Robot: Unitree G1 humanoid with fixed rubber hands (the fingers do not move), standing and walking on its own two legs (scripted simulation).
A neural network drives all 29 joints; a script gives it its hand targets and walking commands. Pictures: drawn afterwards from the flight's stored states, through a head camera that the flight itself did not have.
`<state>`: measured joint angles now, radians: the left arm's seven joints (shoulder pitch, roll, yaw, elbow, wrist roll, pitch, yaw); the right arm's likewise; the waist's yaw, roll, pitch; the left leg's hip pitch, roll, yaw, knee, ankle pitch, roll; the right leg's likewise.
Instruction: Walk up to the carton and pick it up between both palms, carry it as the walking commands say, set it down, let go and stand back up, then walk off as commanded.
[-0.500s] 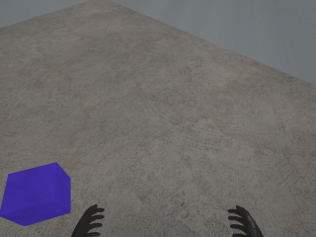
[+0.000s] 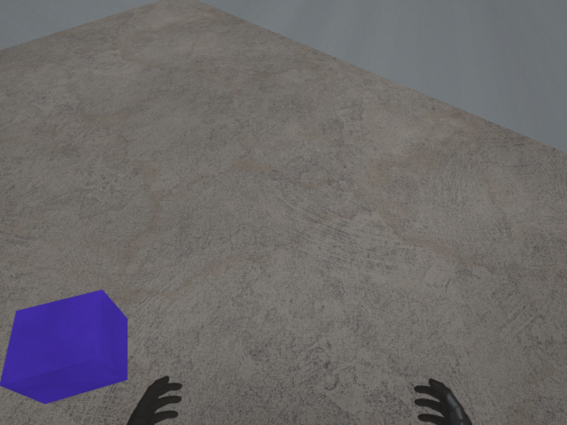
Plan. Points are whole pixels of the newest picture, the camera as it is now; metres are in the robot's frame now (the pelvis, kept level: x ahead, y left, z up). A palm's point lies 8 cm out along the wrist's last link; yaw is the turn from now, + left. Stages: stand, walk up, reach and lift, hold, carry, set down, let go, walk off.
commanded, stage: stand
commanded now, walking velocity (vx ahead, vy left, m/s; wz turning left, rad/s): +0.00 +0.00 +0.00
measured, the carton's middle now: (73, 346) +0.43 +0.70 -0.64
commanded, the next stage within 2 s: none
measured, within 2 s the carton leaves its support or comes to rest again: neither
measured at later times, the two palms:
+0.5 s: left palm out of the picture +0.11 +0.23 -0.10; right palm out of the picture +0.11 -0.23 -0.10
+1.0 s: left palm out of the picture +0.09 +0.23 -0.11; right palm out of the picture +0.09 -0.23 -0.11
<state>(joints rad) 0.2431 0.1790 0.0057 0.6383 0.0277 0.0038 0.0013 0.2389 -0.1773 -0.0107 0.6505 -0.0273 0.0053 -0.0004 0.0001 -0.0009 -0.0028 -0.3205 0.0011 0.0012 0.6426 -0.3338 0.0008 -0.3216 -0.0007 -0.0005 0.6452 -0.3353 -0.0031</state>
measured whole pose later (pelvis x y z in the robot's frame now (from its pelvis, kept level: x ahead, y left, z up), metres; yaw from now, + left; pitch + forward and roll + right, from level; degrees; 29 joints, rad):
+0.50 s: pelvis +0.00 +0.00 +0.00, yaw +0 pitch +0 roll +0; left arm 0.26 0.17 0.02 0.68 0.03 0.00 0.01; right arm 0.25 -0.17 -0.02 0.69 -0.03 0.00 0.00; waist 0.00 0.00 0.00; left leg -0.30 0.00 0.00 0.62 -0.32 0.00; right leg -0.31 0.00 0.00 0.62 -0.32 0.00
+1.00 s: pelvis +0.00 +0.00 +0.01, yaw +0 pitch +0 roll +0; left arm 0.27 0.17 0.03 0.74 0.02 0.00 0.01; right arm 0.26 -0.17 -0.03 0.75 -0.02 0.00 -0.01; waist 0.00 0.00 0.01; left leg -0.28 0.00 0.00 0.58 -0.30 0.00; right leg -0.28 0.00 0.00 0.58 -0.30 0.00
